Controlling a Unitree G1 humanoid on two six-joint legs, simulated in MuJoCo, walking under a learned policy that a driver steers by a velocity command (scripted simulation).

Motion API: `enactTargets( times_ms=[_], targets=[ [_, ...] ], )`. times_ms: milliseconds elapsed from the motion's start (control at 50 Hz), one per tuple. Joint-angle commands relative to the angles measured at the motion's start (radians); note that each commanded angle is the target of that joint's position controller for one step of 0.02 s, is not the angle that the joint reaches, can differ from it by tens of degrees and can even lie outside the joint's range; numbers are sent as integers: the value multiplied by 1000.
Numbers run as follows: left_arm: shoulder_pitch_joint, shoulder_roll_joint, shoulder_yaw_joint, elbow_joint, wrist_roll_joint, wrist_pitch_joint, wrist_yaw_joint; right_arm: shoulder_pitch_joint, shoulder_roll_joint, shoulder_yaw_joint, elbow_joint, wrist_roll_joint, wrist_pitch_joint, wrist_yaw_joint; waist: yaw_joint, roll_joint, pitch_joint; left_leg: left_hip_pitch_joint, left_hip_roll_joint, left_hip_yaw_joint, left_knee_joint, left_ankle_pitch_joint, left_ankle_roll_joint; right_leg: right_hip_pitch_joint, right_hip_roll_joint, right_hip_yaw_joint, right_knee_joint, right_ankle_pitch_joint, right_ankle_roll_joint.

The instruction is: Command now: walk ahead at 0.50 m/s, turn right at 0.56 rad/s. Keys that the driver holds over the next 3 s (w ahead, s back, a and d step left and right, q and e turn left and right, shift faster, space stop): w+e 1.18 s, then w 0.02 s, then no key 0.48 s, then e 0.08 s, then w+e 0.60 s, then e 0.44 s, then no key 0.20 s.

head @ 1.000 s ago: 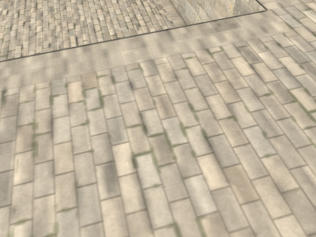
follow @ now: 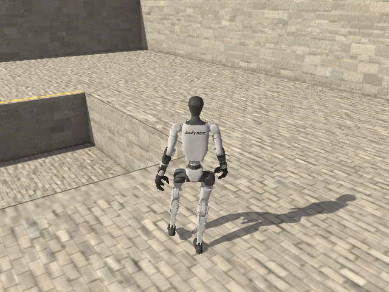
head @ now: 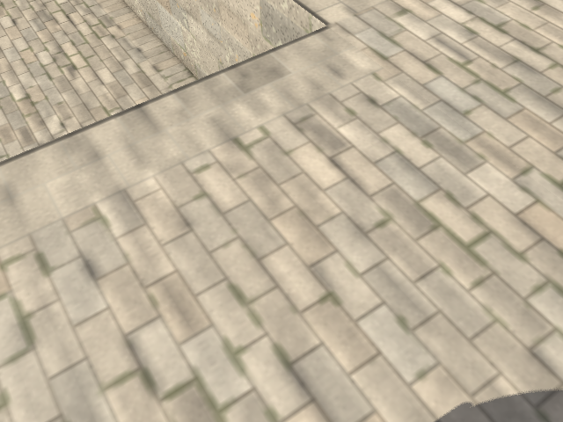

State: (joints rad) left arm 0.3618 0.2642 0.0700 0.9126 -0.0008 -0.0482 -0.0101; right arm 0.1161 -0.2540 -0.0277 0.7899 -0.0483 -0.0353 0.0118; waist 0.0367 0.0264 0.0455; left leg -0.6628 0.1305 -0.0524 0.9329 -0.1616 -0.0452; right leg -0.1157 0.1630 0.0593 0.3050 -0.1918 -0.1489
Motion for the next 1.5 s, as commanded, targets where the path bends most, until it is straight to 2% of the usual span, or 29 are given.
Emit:
enactTargets(
  times_ms=[20, 140, 180, 220, 240, 260, 280, 300, 320, 360, 460, 640, 740, 760, 780, 800, 820, 840, 880, 960, 1200, 1280, 1300, 1320, 1340, 1360, 1400, 1440, 1500],
  targets=[
    [64, 149, 33, -48, -2, -11, 5, -74, -72, -13, -80, 4, -1, 4, 18, -72, -4, -23, -43, 48, -106, 122, -15, 6, -246, 229, -91, 337, -79],
    [140, 162, 34, -51, 17, -4, 21, -231, -81, 2, -154, 16, -18, 13, 70, -96, 0, -24, -103, 46, -291, 117, 11, 153, -273, 298, 1, 471, -75],
    [102, 181, 38, -67, 20, -5, 30, -184, -104, -2, -154, 21, -28, 11, 31, -111, -7, 97, -122, 30, -372, 79, 35, 138, -285, 323, 42, 511, -48],
    [36, 202, 42, -87, 19, -13, 23, 12, -151, -21, -98, 25, -40, -6, -62, -103, -88, 398, -173, 49, -439, 14, 73, 63, -244, 306, 207, 671, -2],
    [18, 191, 38, -93, 8, -22, 11, 157, -187, -35, -69, 16, -54, -20, -138, -50, -175, 623, -109, 1, -486, 30, 106, -28, -182, 258, 407, 599, 23],
    [41, 100, 13, -127, -1, -32, 7, 321, -263, -52, -68, -7, -56, -40, -178, 75, -340, 858, 160, -262, -502, -177, 150, -161, -121, 169, 693, 211, 39],
    [171, 58, 5, -152, -23, -24, 7, 259, -324, -68, -75, -12, -39, -38, -74, 315, -399, 986, 348, -731, -641, -223, 267, -446, 9, 76, 903, -397, 64],
    [128, 144, 13, -112, 16, -4, 18, 187, -217, -56, -89, 5, -27, -32, -60, 105, -250, 848, 304, -684, -649, -354, 255, -527, -103, 75, 976, -301, 56],
    [48, 147, 17, -117, 23, 2, 7, 130, -135, -36, -97, 14, -27, -28, -61, 9, -126, 709, 247, -500, -667, -301, 231, -511, -135, 59, 944, -199, 62],
    [-1, 115, 13, -129, 33, 15, -11, 120, -100, -25, -76, 12, -35, -26, -41, 34, -45, 575, 161, -262, -709, -59, 195, -471, -186, 37, 880, -138, 79],
    [-84, 79, 2, -176, 37, 48, -44, 182, -108, -32, -29, 34, -73, -12, -25, 74, -28, 557, 134, -39, -765, 209, 199, -534, -216, 6, 849, -47, 100],
    [-382, 39, -31, -293, 36, 37, -78, 271, -144, -46, 29, 31, -62, -17, -82, 59, 38, 628, 116, 203, -768, 344, 165, -502, -216, -131, 409, 153, 81],
    [-288, 79, -12, -283, 52, 35, -59, 312, -204, -57, 59, 26, -25, -34, -24, 82, -54, 758, 144, 283, -442, 876, 140, -298, -92, -207, 298, -75, -11],
    [-145, 101, 3, -240, 57, 26, -49, 303, -210, -57, 53, 30, -16, -35, 41, 58, -136, 695, 134, 303, -240, 841, 126, -113, -57, -198, 230, -55, -42],
    [27, 170, 31, -190, 66, 22, -31, 300, -192, -51, 26, 26, -15, -33, 111, -29, -245, 500, 109, 309, 48, 562, 96, 150, -157, -33, 184, -128, -88],
    [-2, 291, 59, -209, 51, 28, -16, 342, -62, -23, -55, 28, -21, -7, 25, -284, -333, 33, -71, 275, 399, -380, 33, 473, -478, 499, 134, -140, -225],
    [64, 282, 62, -229, 22, 39, -5, 209, -154, -41, -83, 19, -28, -6, 107, -139, -377, -87, -124, 66, 507, -385, 28, 479, -514, 710, 11, -84, -259],
    [20, 254, 56, -200, 18, 41, 5, 134, -145, -37, -109, 32, -38, -3, 80, -90, -220, -148, -63, 28, 469, -260, 40, 381, -480, 519, 2, 36, -230],
    [-66, 170, 33, -194, 10, 28, 10, 161, -129, -30, -87, 25, -41, -7, -15, -23, -75, -21, -7, 31, 293, -180, 39, 117, -380, 330, -22, 276, -158],
    [-81, 148, 23, -189, 1, -4, 1, 204, -104, -28, -81, -3, 17, 4, -76, -37, -75, 92, -10, 45, 169, -155, 2, -40, -291, 224, -71, 380, -147],
    [140, 178, 32, -126, 13, -7, 18, -189, -94, -10, -213, 15, -1, 17, 60, -87, 2, -27, -94, 48, -277, 118, 11, 136, -279, 300, -12, 435, -84],
    [88, 182, 27, -117, 10, -12, 29, 26, -131, -25, -145, 9, -27, -8, -35, -105, -65, 347, -182, 80, -433, 105, 85, 100, -231, 255, 211, 832, 22],
    [63, 178, 24, -117, -3, -20, 25, 147, -151, -32, -117, 4, -45, -19, -105, -85, -125, 531, -134, 57, -499, 245, 112, 39, -184, 221, 375, 781, 51],
    [68, 119, 8, -154, -14, -29, 23, 288, -215, -43, -106, -11, -57, -32, -146, 15, -266, 788, 98, -140, -439, 529, 161, -114, -123, 172, 640, 385, 79],
    [247, 64, 3, -147, -50, -15, 32, 288, -284, -64, -104, 1, -42, -24, -69, 265, -439, 1003, 383, -504, -420, 940, 355, -336, 47, 82, 962, -446, 119],
    [216, 153, 13, -112, 9, 1, 42, 254, -207, -55, -117, 38, -27, -14, -60, 76, -395, 875, 316, -504, -457, 868, 341, -355, -21, 113, 1018, -363, 109],
    [89, 122, 7, -118, 18, 11, 31, 130, -78, -16, -113, 38, -30, -11, -34, 11, -181, 669, 205, -260, -526, 795, 281, -380, -77, 98, 941, -273, 129],
    [74, 94, 1, -113, 29, 39, 13, 117, -68, -6, -86, 42, -33, -15, -14, 76, -118, 533, 130, -137, -593, 762, 247, -313, -99, 76, 860, -232, 145],
    [76, 64, -9, -102, 23, 60, 5, 107, -88, -6, -58, 31, -45, -11, 17, 81, -143, 452, 101, -48, -615, 806, 260, -226, -88, 49, 755, -189, 157]
  ],
)
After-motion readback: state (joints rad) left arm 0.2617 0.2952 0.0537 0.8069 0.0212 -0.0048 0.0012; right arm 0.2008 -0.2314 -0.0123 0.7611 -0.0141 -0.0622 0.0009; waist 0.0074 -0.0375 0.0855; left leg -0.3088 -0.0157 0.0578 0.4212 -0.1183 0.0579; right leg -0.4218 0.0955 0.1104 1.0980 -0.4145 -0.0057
